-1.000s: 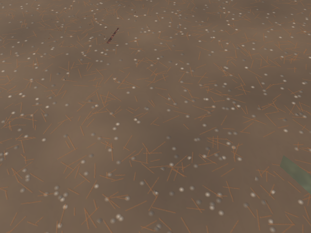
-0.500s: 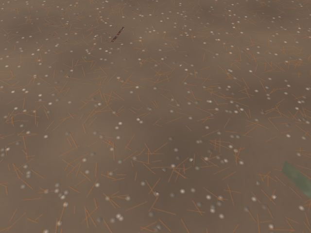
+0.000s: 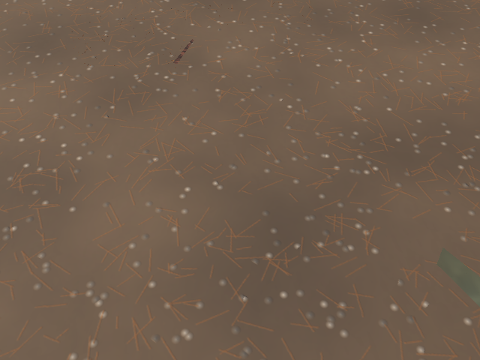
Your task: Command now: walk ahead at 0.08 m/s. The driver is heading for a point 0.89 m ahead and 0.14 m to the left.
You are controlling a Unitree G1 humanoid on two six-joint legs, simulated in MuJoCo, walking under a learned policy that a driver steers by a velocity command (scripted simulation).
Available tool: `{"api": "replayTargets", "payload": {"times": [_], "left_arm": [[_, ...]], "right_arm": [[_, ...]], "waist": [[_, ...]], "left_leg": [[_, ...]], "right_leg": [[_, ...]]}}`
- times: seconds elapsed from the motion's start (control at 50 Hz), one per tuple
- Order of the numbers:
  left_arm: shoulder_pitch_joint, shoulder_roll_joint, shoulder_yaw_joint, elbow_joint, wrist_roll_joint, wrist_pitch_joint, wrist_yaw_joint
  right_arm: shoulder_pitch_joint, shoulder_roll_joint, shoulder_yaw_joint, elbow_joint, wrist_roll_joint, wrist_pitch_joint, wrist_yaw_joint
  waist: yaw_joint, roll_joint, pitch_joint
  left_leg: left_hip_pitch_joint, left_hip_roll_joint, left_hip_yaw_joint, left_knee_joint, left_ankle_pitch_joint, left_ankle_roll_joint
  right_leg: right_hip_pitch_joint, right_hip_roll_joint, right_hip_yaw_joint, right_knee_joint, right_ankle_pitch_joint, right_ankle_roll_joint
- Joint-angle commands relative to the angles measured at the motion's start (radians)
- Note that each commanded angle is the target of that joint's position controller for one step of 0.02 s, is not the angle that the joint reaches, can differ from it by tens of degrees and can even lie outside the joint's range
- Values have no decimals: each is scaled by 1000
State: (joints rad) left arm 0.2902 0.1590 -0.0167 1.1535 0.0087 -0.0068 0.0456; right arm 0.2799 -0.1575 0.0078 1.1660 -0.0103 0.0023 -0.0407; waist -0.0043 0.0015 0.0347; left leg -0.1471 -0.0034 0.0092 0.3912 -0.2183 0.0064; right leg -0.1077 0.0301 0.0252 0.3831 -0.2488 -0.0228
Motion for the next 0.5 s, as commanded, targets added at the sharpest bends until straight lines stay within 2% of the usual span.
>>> {"api": "replayTargets", "payload": {"times": [0.02,0.06,0.1,0.14,0.16,0.18,0.2,0.22,0.24,0.26,0.28,0.3,0.32,0.34,0.36,0.38,0.4,0.46,0.5], "left_arm": [[82,83,15,-3,3,0,2],[90,114,32,-14,6,9,-2],[120,114,39,-25,7,12,-7],[198,139,54,-11,7,5,-7],[213,161,65,-7,10,1,-8],[208,163,71,-13,12,-4,-10],[188,166,74,-22,14,-10,-14],[157,171,78,-32,12,-16,-16],[107,161,78,-48,4,-19,-18],[50,144,77,-69,0,-24,-19],[-1,104,66,-99,2,-38,-23],[-35,36,49,-146,0,-52,-33],[-43,111,65,-158,36,-57,-40],[-40,99,65,-150,40,-62,-49],[-25,70,59,-140,28,-69,-58],[-27,67,61,-139,24,-72,-66],[-31,77,66,-142,27,-68,-72],[-71,74,71,-163,26,-49,-77],[-164,60,65,-204,22,-42,-77]], "right_arm": [[74,-81,-13,-4,-3,0,-1],[74,-97,-25,-20,-7,7,4],[51,-78,-24,-48,-14,7,13],[5,-35,-17,-88,-24,-11,23],[-17,-33,-16,-109,-32,-24,29],[-42,-53,-22,-129,-31,-36,34],[-39,-63,-26,-141,-26,-48,40],[-7,-58,-28,-143,-20,-58,46],[64,-45,-29,-125,-11,-67,48],[182,-40,-34,-82,-2,-73,45],[305,-87,-51,-47,-8,-80,35],[445,-204,-85,-19,-8,-82,31],[439,-195,-84,-9,-7,-69,30],[343,-148,-71,-43,-13,-70,33],[272,-130,-65,-70,-15,-77,35],[232,-118,-59,-86,-14,-84,34],[222,-100,-51,-86,-12,-92,32],[292,-82,-37,-55,-6,-105,27],[308,-83,-30,-50,-7,-107,25]], "waist": [[1,-4,30],[4,-25,72],[22,-47,160],[54,-133,167],[59,-163,166],[61,-148,163],[45,-134,155],[17,-134,154],[-29,-125,155],[-85,-90,142],[-134,32,120],[-174,296,66],[-128,211,110],[-75,83,148],[-44,42,148],[-23,31,135],[-12,41,124],[-6,75,85],[-15,83,95]], "left_leg": [[-3,65,-72,-52,-37,34],[-75,24,-55,5,-327,64],[-201,11,-64,63,-441,80],[-317,-23,6,215,-303,68],[-348,-16,46,277,-222,64],[-348,5,37,308,-207,67],[-325,13,32,303,-223,72],[-263,16,37,244,-225,80],[-122,2,53,141,-178,87],[81,-28,56,48,-131,89],[260,68,-100,-58,-181,101],[369,294,-506,-242,-417,173],[309,378,-610,-247,-372,210],[243,354,-534,-234,-301,208],[200,315,-444,-242,-198,198],[183,280,-370,-258,-132,187],[185,250,-303,-263,-26,176],[230,206,-162,-221,371,163],[203,187,-112,-223,479,163]], "right_leg": [[-71,-80,79,-75,-25,-36],[-131,-63,98,-59,-349,-75],[-172,-101,181,-85,-530,-118],[-77,-211,354,-176,-584,-179],[-48,-277,431,-219,-570,-214],[-61,-303,456,-238,-530,-231],[-75,-302,441,-234,-488,-230],[-112,-288,402,-212,-454,-220],[-198,-248,333,-171,-407,-193],[-317,-183,249,-94,-347,-157],[-454,-99,131,99,-255,-115],[-609,36,-62,440,-223,-63],[-671,-3,-43,630,-276,-71],[-679,-52,-11,713,-196,-80],[-655,-78,-3,729,-113,-76],[-634,-95,-7,718,-56,-69],[-624,-101,-22,701,-21,-58],[-637,-79,-80,677,24,-37],[-636,-64,-114,597,56,-28]]}}
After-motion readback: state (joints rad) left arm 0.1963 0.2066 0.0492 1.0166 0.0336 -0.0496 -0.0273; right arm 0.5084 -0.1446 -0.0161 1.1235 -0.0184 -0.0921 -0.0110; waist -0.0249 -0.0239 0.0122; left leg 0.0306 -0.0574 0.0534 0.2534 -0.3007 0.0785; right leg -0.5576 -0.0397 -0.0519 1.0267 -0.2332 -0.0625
